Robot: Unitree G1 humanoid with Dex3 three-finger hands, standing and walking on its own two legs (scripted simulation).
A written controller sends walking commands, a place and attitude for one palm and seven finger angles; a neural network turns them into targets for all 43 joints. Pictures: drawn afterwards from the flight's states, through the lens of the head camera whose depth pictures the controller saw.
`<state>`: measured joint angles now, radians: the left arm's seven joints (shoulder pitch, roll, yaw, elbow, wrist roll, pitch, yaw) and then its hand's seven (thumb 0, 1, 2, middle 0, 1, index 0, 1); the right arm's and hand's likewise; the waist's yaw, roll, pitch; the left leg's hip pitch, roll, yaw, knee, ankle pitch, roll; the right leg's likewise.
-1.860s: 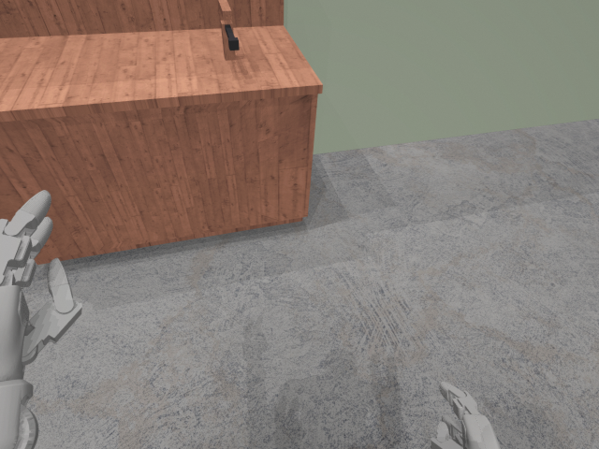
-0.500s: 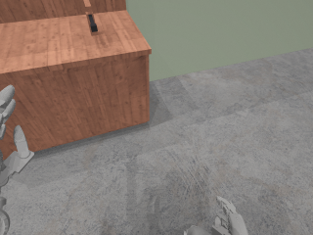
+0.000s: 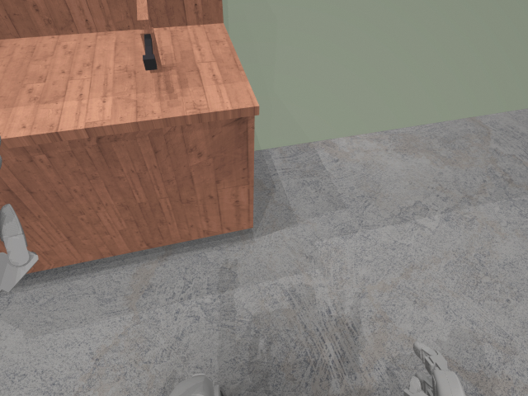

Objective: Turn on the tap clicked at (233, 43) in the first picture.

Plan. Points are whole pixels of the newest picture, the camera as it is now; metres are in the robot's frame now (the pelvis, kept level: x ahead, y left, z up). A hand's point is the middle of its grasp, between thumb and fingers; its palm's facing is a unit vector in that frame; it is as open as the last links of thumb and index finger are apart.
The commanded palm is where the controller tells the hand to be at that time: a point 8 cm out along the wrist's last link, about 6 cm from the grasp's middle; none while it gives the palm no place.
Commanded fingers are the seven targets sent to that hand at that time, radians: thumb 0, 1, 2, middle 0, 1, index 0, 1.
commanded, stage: take the last steps up to it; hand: left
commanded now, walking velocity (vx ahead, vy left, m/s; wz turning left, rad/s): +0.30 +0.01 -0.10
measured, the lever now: (149, 62) +0.83 +0.33 +0.06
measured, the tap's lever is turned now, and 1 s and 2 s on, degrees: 0 0 0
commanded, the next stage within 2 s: come to a stop and stand still in 1.54 s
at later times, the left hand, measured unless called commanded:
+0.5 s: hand (119, 194) +0.31 +0.20 +0.17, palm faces +0.50 -0.77 -0.40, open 7.4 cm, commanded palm +0.26 +0.23 +0.18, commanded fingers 0.00 0.90 0.90 -0.20 -0.30 -0.20 -0.30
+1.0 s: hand (179, 113) +0.46 +0.15 +0.19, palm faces +0.36 -0.83 -0.42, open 7.4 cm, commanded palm +0.40 +0.20 +0.18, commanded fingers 0.00 0.90 0.90 -0.20 -0.30 -0.20 -0.30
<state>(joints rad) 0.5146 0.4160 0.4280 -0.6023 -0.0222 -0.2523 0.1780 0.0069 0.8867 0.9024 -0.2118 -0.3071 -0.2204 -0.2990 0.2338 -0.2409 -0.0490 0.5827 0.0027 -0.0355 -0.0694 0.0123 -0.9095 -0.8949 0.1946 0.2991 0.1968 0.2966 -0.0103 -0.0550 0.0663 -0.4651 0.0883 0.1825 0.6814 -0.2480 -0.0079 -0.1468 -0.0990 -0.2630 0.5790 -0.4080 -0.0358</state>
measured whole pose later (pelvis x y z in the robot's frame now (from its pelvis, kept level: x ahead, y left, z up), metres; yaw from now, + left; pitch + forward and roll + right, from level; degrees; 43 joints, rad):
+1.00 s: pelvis +0.22 -0.07 +0.00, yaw -3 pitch +0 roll +1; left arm 0.45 0.37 0.38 -0.47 -0.03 -0.21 0.15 0.01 0.89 0.90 -0.21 -0.31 -0.21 -0.30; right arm 0.23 -0.15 0.01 0.61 0.01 -0.09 -0.05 0.01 -0.91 -0.89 0.20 0.30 0.20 0.30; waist -0.02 0.01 0.00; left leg -0.27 0.07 0.17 0.54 -0.26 0.02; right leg -0.47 -0.08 -0.09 0.99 -0.43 0.02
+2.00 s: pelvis +0.38 -0.11 +0.00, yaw -1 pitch +0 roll +1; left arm 0.46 0.34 0.34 -0.47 -0.03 -0.17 0.15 0.01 0.89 0.90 -0.21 -0.31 -0.22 -0.30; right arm 0.20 -0.19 0.04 0.63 0.01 -0.08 -0.05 0.01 -0.90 -0.89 0.20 0.30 0.21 0.30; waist 0.02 0.04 0.03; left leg -0.33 0.03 0.05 0.74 -0.42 -0.03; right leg -0.29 0.00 -0.12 0.54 -0.25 -0.07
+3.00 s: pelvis +0.33 -0.05 +0.01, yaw +0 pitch -1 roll -1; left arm 0.38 0.37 0.35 -0.40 -0.02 -0.22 0.09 0.01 0.89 0.90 -0.21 -0.31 -0.22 -0.30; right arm 0.22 -0.20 0.03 0.54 -0.01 -0.16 -0.01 0.01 -0.90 -0.89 0.20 0.30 0.20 0.30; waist 0.02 -0.05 0.04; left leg -0.20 -0.03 0.07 0.41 -0.20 0.06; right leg -0.20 0.02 0.00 0.38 -0.17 0.00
